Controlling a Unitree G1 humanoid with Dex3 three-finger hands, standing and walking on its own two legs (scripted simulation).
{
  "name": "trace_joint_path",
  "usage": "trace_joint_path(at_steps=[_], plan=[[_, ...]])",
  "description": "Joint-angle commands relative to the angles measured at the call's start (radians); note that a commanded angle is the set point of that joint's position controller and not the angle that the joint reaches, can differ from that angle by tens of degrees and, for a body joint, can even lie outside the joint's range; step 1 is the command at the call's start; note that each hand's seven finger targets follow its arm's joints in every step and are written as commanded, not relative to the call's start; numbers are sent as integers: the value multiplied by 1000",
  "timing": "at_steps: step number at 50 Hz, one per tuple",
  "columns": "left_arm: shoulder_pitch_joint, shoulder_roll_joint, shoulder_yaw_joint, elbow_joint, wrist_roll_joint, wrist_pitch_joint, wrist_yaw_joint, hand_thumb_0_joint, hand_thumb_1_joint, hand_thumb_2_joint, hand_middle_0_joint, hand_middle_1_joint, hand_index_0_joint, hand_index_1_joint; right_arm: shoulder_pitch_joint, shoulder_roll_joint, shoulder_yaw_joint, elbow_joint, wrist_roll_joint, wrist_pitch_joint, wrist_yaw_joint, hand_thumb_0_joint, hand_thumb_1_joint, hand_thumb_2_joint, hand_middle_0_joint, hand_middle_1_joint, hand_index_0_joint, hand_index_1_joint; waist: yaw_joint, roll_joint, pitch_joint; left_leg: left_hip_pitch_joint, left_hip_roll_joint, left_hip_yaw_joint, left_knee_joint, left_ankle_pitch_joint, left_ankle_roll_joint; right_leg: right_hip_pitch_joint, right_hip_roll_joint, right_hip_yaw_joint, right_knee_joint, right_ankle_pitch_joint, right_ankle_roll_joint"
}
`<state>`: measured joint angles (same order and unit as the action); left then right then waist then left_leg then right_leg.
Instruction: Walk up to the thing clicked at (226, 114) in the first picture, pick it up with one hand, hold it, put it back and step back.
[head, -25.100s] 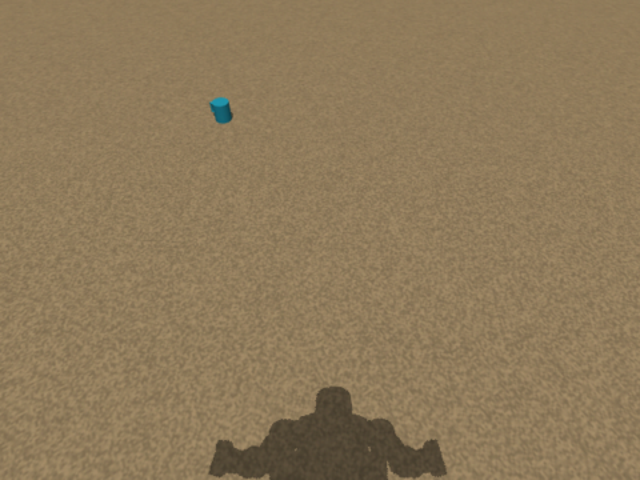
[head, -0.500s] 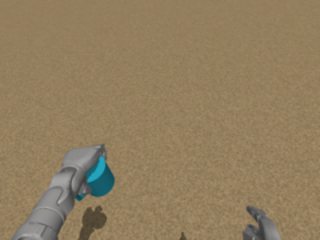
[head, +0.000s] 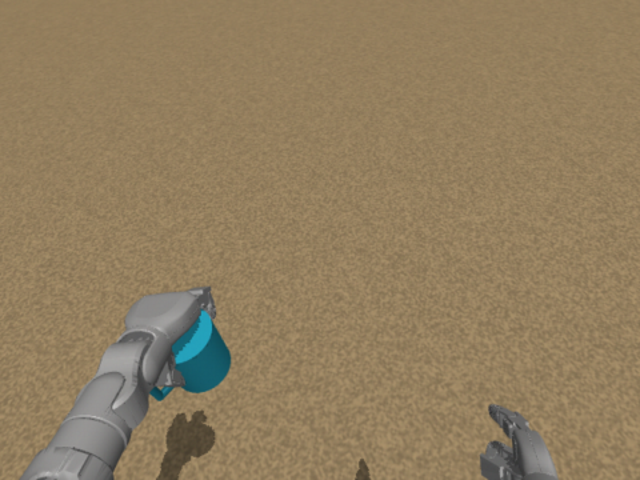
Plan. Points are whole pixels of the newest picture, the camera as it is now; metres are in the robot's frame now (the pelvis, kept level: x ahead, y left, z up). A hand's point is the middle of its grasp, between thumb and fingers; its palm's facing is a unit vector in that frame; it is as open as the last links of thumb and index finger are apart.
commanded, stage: hold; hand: left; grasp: from above
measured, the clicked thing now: (183, 359) +0.29 +0.22 -0.07
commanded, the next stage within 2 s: crouch in 0.34 s
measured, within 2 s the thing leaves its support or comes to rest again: neither
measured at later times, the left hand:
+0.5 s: hand (174, 338) +0.30 +0.22 -0.02, palm faces -0.45 -0.06 -0.89, open 11.6 cm
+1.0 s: hand (195, 366) +0.32 +0.25 -0.17, palm faces -0.42 +0.03 -0.91, open 11.6 cm
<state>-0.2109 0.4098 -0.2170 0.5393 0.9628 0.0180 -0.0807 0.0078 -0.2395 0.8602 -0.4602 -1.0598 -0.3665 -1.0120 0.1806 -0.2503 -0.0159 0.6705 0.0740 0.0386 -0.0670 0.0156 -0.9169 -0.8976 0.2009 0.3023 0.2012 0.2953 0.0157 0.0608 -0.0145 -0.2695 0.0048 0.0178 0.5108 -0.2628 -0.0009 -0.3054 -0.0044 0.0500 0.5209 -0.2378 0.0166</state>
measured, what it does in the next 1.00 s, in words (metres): lowers itself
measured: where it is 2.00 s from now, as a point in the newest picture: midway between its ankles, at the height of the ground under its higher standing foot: outside the picture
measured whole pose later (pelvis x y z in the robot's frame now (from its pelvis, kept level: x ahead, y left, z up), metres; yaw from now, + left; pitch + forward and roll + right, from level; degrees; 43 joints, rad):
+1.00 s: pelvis -0.03 +0.00 -0.08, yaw +1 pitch +18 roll -1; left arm -0.52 0.41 -0.15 1.07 1.15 -0.10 0.28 0.01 -0.22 0.85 -0.42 -1.10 -0.35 -1.02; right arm 0.22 -0.27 -0.07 0.68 0.01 0.05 -0.02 0.01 -0.91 -0.89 0.20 0.30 0.20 0.30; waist -0.05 0.01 -0.13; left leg -0.97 0.01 -0.02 1.12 -0.47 -0.01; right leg -0.98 0.01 0.01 1.09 -0.43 0.02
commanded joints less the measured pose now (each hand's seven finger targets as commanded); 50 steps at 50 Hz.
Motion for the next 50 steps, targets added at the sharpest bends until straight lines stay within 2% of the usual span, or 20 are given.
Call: trace_joint_path(at_steps=[1,3,8,13,14,17,19,20,21,22,23,26,30,33,36,37,42,44,45,50], plan=[[-328,207,116,-189,13,0,44,0,397,1146,-700,-1230,-751,-1178,-80,-124,-41,-142,2,-38,-2,0,-906,-901,200,300,200,300,-4,-41,-239,102,-24,4,-68,216,15,79,37,-32,-74,160,-28],[-338,197,106,-172,11,1,48,0,419,1149,-715,-1231,-767,-1177,-77,-124,-41,-141,3,-35,-2,0,-907,-901,200,300,200,300,-12,-37,-230,105,-20,0,-72,216,12,69,40,-34,-73,159,-30],[-317,203,122,-171,16,-3,55,0,409,1171,-733,-1211,-775,-1169,-81,-123,-46,-143,2,-32,-1,0,-909,-902,199,300,200,300,3,-32,-239,113,-26,4,-72,221,13,89,35,-33,-83,163,-28],[-334,201,115,-156,17,-4,50,0,424,1164,-736,-1213,-780,-1168,-69,-125,-50,-135,3,-27,-2,0,-908,-902,200,300,200,300,-5,-51,-247,122,-25,7,-66,268,16,100,35,-35,-79,217,-26],[-335,216,127,-170,13,-7,50,0,437,1153,-739,-1218,-787,-1169,-64,-127,-51,-133,2,-25,-2,0,-907,-901,200,300,200,300,-1,-48,-259,124,-26,7,-66,269,17,108,34,-34,-81,219,-25],[-322,183,95,-165,10,-6,43,0,429,1167,-736,-1221,-782,-1174,-64,-128,-53,-141,3,-22,-2,0,-907,-901,200,300,200,300,-10,-57,-245,131,-21,5,-71,286,14,99,38,-38,-80,229,-29],[-299,208,125,-160,5,-7,42,0,443,1155,-751,-1201,-795,-1156,-70,-127,-54,-143,4,-17,-2,0,-906,-901,200,300,200,300,8,-56,-237,125,-25,6,-74,273,16,110,34,-38,-89,220,-27],[-322,203,114,-171,6,-10,41,0,452,1181,-755,-1221,-799,-1177,-69,-127,-52,-147,4,-17,-2,0,-906,-901,199,300,200,300,-2,-58,-240,126,-25,8,-75,265,17,104,33,-36,-90,215,-27],[-321,191,96,-174,9,-12,39,0,448,1169,-749,-1224,-796,-1178,-68,-126,-51,-148,4,-17,-1,0,-908,-902,199,300,200,300,-4,-50,-235,126,-24,8,-79,266,16,100,34,-36,-89,215,-28],[-310,199,108,-158,11,-13,38,0,519,1089,-775,-1258,-852,-1179,-66,-128,-52,-148,4,-14,-2,0,-930,-915,200,301,200,301,-3,-48,-229,129,-24,9,-80,266,16,105,33,-36,-92,212,-29],[-317,207,116,-172,9,-17,39,0,439,1044,-695,-1199,-772,-1133,-65,-128,-53,-148,3,-12,-3,0,-890,-898,201,301,201,301,0,-42,-244,134,-25,9,-77,275,17,108,32,-37,-90,222,-29],[-282,195,115,-139,15,-20,47,0,267,1122,-603,-1201,-645,-1159,-68,-126,-51,-157,6,-4,-3,0,-893,-899,200,300,201,300,-1,-68,-222,125,-27,10,-75,273,20,105,31,-37,-92,224,-26],[-300,172,107,-89,35,-39,90,0,267,1118,-592,-1215,-639,-1168,-50,-127,-53,-143,0,0,-1,0,-891,-898,200,300,201,300,-18,-72,-197,102,-24,12,-67,244,15,61,34,-38,-80,188,-31],[-320,168,120,1,58,-53,148,0,267,1137,-594,-1220,-637,-1176,-36,-128,-56,-127,-10,6,5,0,-889,-897,200,300,200,300,-32,-111,-180,41,-27,8,-21,217,17,10,30,-40,-51,169,-26],[-362,161,111,100,85,-65,211,0,296,1128,-617,-1226,-663,-1178,-11,-132,-63,-103,-21,9,15,0,-893,-898,199,300,200,300,-40,-81,-196,-36,-33,14,54,177,12,-64,27,-36,15,138,-29],[-412,153,101,118,94,-72,230,0,312,1097,-607,-1246,-665,-1186,1,-134,-67,-91,-28,9,18,0,-892,-897,199,300,200,300,-56,-75,-215,-72,-31,14,94,168,11,-112,28,-34,54,134,-29],[-542,170,109,264,156,-100,336,0,297,1119,-617,-1264,-673,-1208,71,-144,-89,-73,-50,0,34,0,-903,-900,199,300,200,300,-83,-61,-363,-307,-36,15,343,110,8,-305,24,-30,279,98,-30],[-578,163,108,338,174,-107,371,0,300,1101,-610,-1266,-671,-1204,90,-151,-95,-72,-57,-4,42,0,-904,-900,199,300,200,300,-88,-58,-373,-425,-32,11,430,77,9,-406,28,-33,358,63,-35],[-597,191,127,361,185,-110,391,0,318,1089,-621,-1275,-686,-1208,95,-154,-99,-71,-61,-5,43,0,-907,-901,199,300,200,300,-83,-51,-404,-472,-33,9,469,46,9,-446,30,-37,392,33,-36],[-669,227,160,449,200,-105,442,0,374,1123,-643,-1302,-713,-1231,116,-169,-109,-56,-80,-21,47,0,-899,-897,200,299,200,300,-96,-1,-525,-658,-33,-10,620,-58,12,-637,36,-55,565,-69,-45]])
